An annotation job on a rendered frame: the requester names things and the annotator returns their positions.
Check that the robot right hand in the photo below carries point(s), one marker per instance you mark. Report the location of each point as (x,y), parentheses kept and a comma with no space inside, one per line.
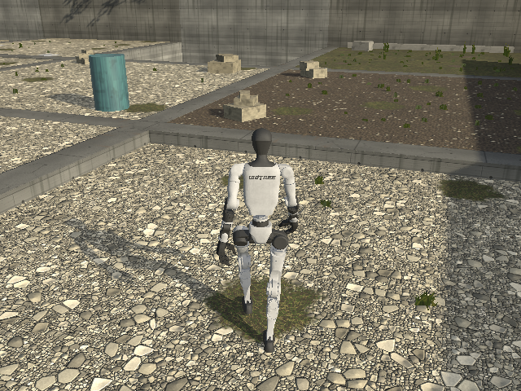
(287,222)

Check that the left robot upper arm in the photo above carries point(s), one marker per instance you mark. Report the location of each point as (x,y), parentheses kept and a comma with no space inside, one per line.
(233,185)

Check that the robot right foot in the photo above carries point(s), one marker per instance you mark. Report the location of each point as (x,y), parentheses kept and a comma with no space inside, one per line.
(269,344)

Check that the robot left hand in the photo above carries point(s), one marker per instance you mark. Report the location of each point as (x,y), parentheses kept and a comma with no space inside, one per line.
(220,252)

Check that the right robot upper arm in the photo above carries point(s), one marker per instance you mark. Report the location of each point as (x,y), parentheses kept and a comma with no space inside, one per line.
(289,184)

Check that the left robot forearm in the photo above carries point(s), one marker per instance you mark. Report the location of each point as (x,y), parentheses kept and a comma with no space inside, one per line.
(226,223)

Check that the robot head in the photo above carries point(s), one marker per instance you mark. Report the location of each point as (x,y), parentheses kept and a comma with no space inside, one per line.
(261,140)

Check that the right robot forearm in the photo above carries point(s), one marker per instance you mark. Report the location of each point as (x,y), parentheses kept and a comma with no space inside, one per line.
(293,212)

